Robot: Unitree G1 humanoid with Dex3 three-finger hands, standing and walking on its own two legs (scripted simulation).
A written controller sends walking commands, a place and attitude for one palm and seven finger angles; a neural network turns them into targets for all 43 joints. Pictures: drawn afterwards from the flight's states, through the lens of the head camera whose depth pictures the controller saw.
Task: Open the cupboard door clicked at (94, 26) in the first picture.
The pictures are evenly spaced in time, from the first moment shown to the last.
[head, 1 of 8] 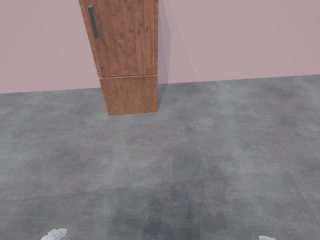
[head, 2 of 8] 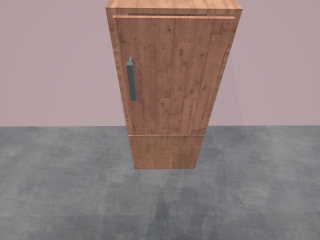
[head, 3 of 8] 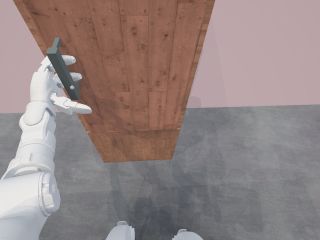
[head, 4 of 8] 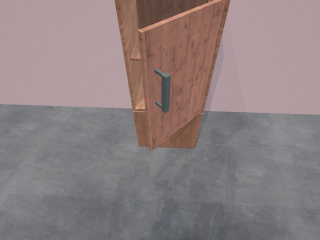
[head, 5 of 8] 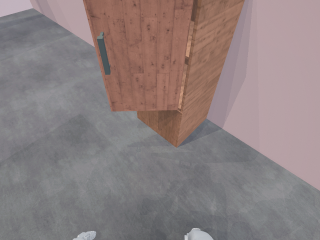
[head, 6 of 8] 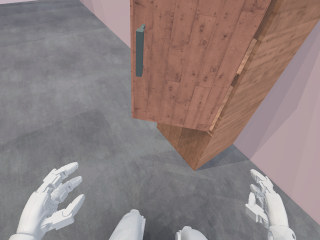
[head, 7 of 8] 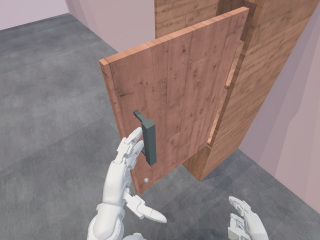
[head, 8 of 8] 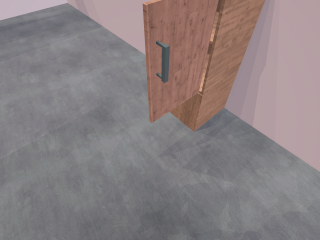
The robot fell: no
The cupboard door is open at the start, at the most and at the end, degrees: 0 90 89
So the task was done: yes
